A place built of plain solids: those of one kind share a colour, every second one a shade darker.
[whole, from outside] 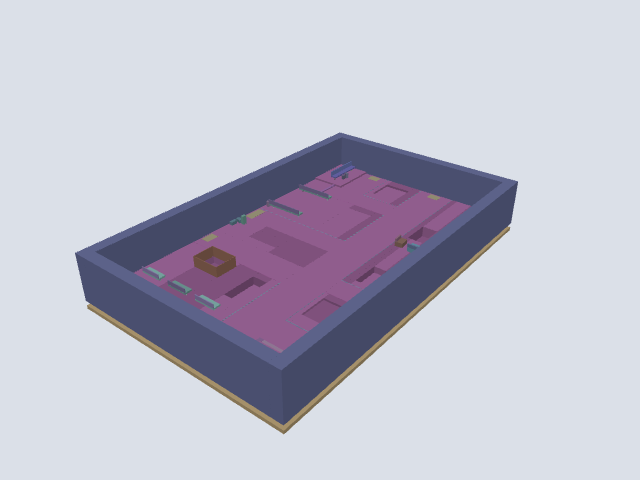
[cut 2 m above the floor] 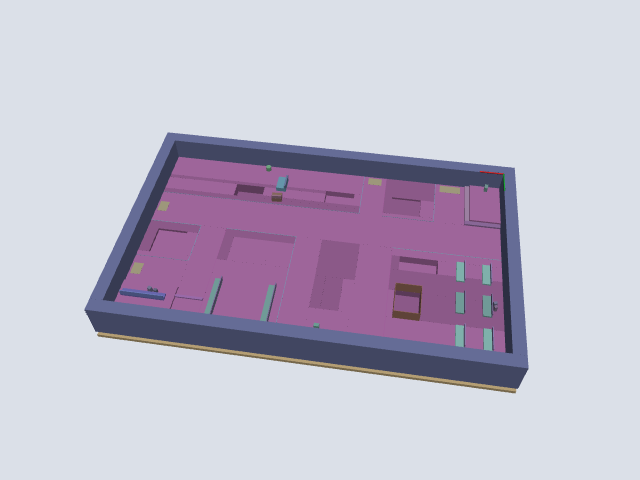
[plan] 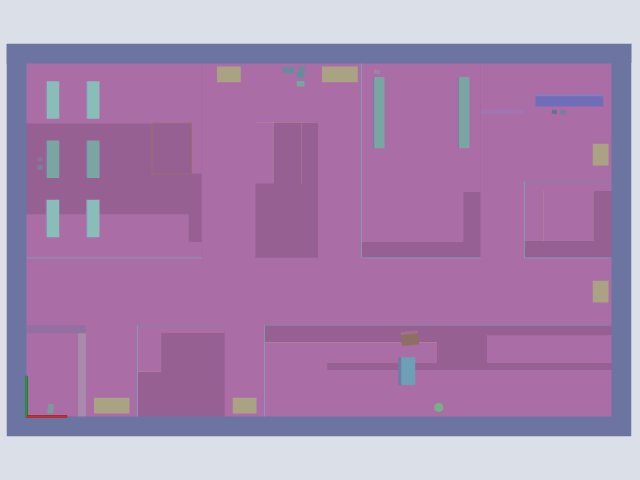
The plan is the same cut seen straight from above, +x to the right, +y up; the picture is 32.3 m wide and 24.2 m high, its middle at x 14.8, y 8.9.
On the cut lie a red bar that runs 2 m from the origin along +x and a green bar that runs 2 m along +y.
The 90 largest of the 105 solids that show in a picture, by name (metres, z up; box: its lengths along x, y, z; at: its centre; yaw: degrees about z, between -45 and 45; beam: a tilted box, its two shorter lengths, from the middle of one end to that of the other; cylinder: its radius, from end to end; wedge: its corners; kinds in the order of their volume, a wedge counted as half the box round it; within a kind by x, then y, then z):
{
 "floor_1": {"box": [2.6, 4.2, 1.3], "at": [1.3, 2.1, -0.35]},
 "floor_2": {"box": [5.1, 1.4, 1.33], "at": [2.55, 9.5, -0.66]},
 "floor_3": {"box": [6.35, 2.52, 1.33], "at": [3.17, 13.51, -0.66]},
 "floor_4": {"box": [2.6, 4.6, 1.0], "at": [4.3, 2.3, -0.5]},
 "floor_5": {"box": [8.85, 0.8, 1.33], "at": [4.42, 8.4, -0.66]},
 "floor_6": {"box": [8.85, 2.05, 1.33], "at": [4.42, 11.22, -0.66]},
 "floor_7": {"box": [8.85, 3.03, 1.33], "at": [4.42, 16.29, -0.66]},
 "floor_8": {"box": [1.2, 1.96, 1.33], "at": [6.2, 3.23, -0.66]},
 "floor_9": {"box": [3.08, 1.4, 0.59], "at": [6.64, 9.5, -1.03]},
 "floor_10": {"box": [1.96, 2.52, 0.73], "at": [7.33, 13.51, -0.96]},
 "floor_11": {"box": [4.4, 2.25, 1.33], "at": [7.8, 1.12, -0.66]},
 "floor_12": {"box": [4.4, 0.39, 1.33], "at": [7.8, 4.41, -0.66]},
 "floor_13": {"box": [2.52, 1.96, 1.15], "at": [8.06, 3.23, -0.75]},
 "floor_14": {"box": [0.67, 1.4, 1.33], "at": [8.52, 9.5, -0.66]},
 "floor_15": {"box": [0.54, 2.52, 1.33], "at": [8.58, 13.51, -0.66]},
 "floor_16": {"box": [0.68, 1.96, 1.33], "at": [9.66, 3.23, -0.66]},
 "floor_17": {"box": [2.7, 9.8, 1.0], "at": [10.2, 12.9, -0.5]},
 "floor_18": {"box": [2.0, 4.6, 1.0], "at": [11.0, 2.3, -0.5]},
 "floor_19": {"box": [0.9, 3.08, 1.32], "at": [12.0, 13.29, -0.66]},
 "floor_20": {"box": [0.65, 1.4, 1.33], "at": [12.32, 3.05, -0.66]},
 "floor_21": {"box": [3.15, 3.75, 1.32], "at": [13.12, 9.88, -0.66]},
 "floor_22": {"box": [3.15, 2.97, 1.32], "at": [13.12, 16.32, -0.66]},
 "floor_23": {"box": [1.4, 3.08, 1.32], "at": [13.15, 13.29, -0.66]},
 "floor_24": {"box": [2.52, 1.4, 0.76], "at": [13.91, 3.05, -0.94]},
 "floor_25": {"box": [0.85, 3.08, 1.32], "at": [14.28, 13.29, -0.66]},
 "floor_26": {"box": [29.5, 3.4, 1.0], "at": [14.75, 6.3, -0.5]},
 "floor_27": {"box": [2.2, 9.8, 1.0], "at": [15.8, 12.9, -0.5]},
 "floor_28": {"box": [8.7, 0.35, 1.33], "at": [16.35, 3.92, -0.66]},
 "floor_29": {"box": [5.53, 1.05, 1.33], "at": [17.93, 3.23, -0.66]},
 "floor_30": {"box": [2.05, 2.52, 1.32], "at": [17.93, 10.06, -0.66]},
 "floor_31": {"box": [6.0, 0.8, 1.32], "at": [19.9, 8.4, -0.66]},
 "floor_32": {"box": [6.0, 6.48, 1.32], "at": [19.9, 14.56, -0.66]},
 "floor_33": {"box": [3.08, 2.52, 1.32], "at": [20.49, 10.06, -0.66]},
 "floor_34": {"box": [17.5, 2.35, 1.33], "at": [20.75, 1.18, -0.66]},
 "floor_35": {"box": [17.5, 0.5, 1.33], "at": [20.75, 4.35, -0.66]},
 "floor_36": {"box": [2.52, 1.4, 0.38], "at": [21.96, 3.4, -1.13]},
 "floor_37": {"box": [14.33, 0.35, 1.33], "at": [22.34, 2.52, -0.66]},
 "floor_38": {"box": [0.87, 2.52, 1.32], "at": [22.46, 10.06, -0.66]},
 "floor_39": {"box": [2.2, 9.8, 1.0], "at": [24.0, 12.9, -0.5]},
 "floor_40": {"box": [0.95, 2.52, 1.32], "at": [25.57, 10.11, -0.66]},
 "floor_41": {"box": [6.28, 1.4, 1.33], "at": [26.36, 3.4, -0.66]},
 "floor_42": {"box": [4.4, 0.85, 1.32], "at": [27.3, 8.43, -0.66]},
 "floor_43": {"box": [4.4, 0.48, 1.32], "at": [27.3, 11.61, -0.66]},
 "floor_44": {"box": [4.4, 2.7, 1.0], "at": [27.3, 13.2, -0.5]},
 "floor_45": {"box": [4.4, 3.25, 1.18], "at": [27.3, 16.18, -0.41]},
 "floor_46": {"box": [2.52, 2.52, 1.11], "at": [27.31, 10.11, -0.77]},
 "floor_47": {"box": [0.93, 2.52, 1.32], "at": [29.04, 10.11, -0.66]},
 "wall_1": {"box": [1.0, 17.8, 4.2], "at": [-0.5, 8.9, 1.1]},
 "wall_2": {"box": [31.5, 1.0, 4.2], "at": [14.75, -0.5, 1.1]},
 "wall_3": {"box": [31.5, 1.0, 4.2], "at": [14.75, 18.3, 1.1]},
 "wall_4": {"box": [1.0, 17.8, 4.2], "at": [30.0, 8.9, 1.1]},
 "floor_base_1": {"box": [31.5, 19.8, 0.3], "at": [14.75, 8.9, -1.57]},
 "step_terE_tread_1": {"box": [0.4, 4.2, 1.15], "at": [2.8, 2.1, -0.42]},
 "seat_1": {"box": [0.68, 1.89, 0.14], "at": [1.31, 9.98, 0.39]},
 "seat_2": {"box": [0.68, 1.89, 0.14], "at": [1.31, 12.97, 0.39]},
 "seat_3": {"box": [0.68, 1.89, 0.14], "at": [1.31, 15.96, 0.39]},
 "seat_4": {"box": [0.68, 1.89, 0.14], "at": [3.34, 9.98, 0.39]},
 "seat_5": {"box": [0.68, 1.89, 0.14], "at": [3.34, 12.97, 0.39]},
 "seat_6": {"box": [0.68, 1.89, 0.14], "at": [3.34, 15.96, 0.39]},
 "seat_7": {"box": [0.59, 3.6, 0.14], "at": [17.76, 15.32, 0.38]},
 "seat_8": {"box": [0.59, 3.6, 0.14], "at": [22.04, 15.32, 0.38]},
 "step_terN_tread_1": {"box": [3.0, 0.4, 1.15], "at": [1.5, 4.4, -0.42]},
 "sofa_seat_1": {"box": [0.85, 1.4, 0.4], "at": [19.17, 2.29, 0.21]},
 "back_1": {"box": [0.07, 1.89, 0.36], "at": [1.0, 9.98, 0.64]},
 "back_2": {"box": [0.07, 1.89, 0.36], "at": [1.0, 12.97, 0.64]},
 "back_3": {"box": [0.07, 1.89, 0.36], "at": [1.0, 15.96, 0.64]},
 "back_4": {"box": [0.07, 1.89, 0.36], "at": [3.04, 9.98, 0.64]},
 "back_5": {"box": [0.07, 1.89, 0.36], "at": [3.04, 12.97, 0.64]},
 "back_6": {"box": [0.07, 3.6, 0.4], "at": [17.5, 15.32, 0.65]},
 "back_7": {"box": [0.07, 3.6, 0.4], "at": [21.78, 15.32, 0.65]},
 "low_mat_1": {"box": [1.8, 0.8, 0.06], "at": [4.3, 0.55, -0.02]},
 "low_mat_2": {"box": [1.2, 0.8, 0.06], "at": [10.2, 17.25, -0.02]},
 "low_mat_3": {"box": [1.2, 0.8, 0.06], "at": [11.0, 0.55, -0.02]},
 "low_mat_4": {"box": [1.8, 0.8, 0.06], "at": [15.8, 17.25, -0.02]},
 "low_mat_5": {"box": [0.8, 1.1, 0.06], "at": [28.95, 6.3, -0.02]},
 "low_mat_6": {"box": [0.8, 1.1, 0.06], "at": [28.95, 13.2, -0.02]},
 "rail_1": {"box": [0.04, 2.52, 0.95], "at": [6.33, 13.51, 0.48]},
 "rail_2": {"box": [2.04, 0.04, 0.95], "at": [7.33, 12.23, 0.48]},
 "rail_3": {"box": [2.04, 0.04, 0.95], "at": [7.33, 14.79, 0.48]},
 "rail_4": {"box": [0.04, 2.52, 0.95], "at": [8.33, 13.51, 0.48]},
 "sr00a_seat_1": {"box": [3.42, 0.58, 0.13], "at": [27.37, 15.93, 0.56]},
 "arm1b_seat_1": {"box": [0.87, 0.71, 0.4], "at": [19.33, 3.95, 0.21], "yaw": 5.5},
 "duffel_1": {"box": [0.61, 0.31, 0.31], "at": [13.2, 17.46, 0.15], "yaw": 1.6},
 "duffel_2": {"box": [0.35, 0.58, 0.28], "at": [13.84, 17.36, 0.14], "yaw": -14.0},
 "sr00a_back_1": {"box": [3.42, 0.07, 0.46], "at": [27.37, 16.18, 0.85]},
 "suitcase_1": {"box": [0.39, 0.28, 0.8], "at": [13.82, 16.78, 0.4], "yaw": -1.7},
 "step_hump_1": {"box": [2.2, 0.22, 0.17], "at": [24.0, 15.36, 0.04]},
 "pouf_1": {"cylinder": 0.23, "from": [20.79, 0.46, 0.01], "to": [20.79, 0.46, 0.41]},
 "sofa_back_1": {"box": [0.15, 1.4, 0.3], "at": [18.82, 2.29, 0.56]},
 "bag_1": {"box": [0.29, 0.47, 0.46], "at": [1.22, 0.39, 0.53], "yaw": -7.6}
}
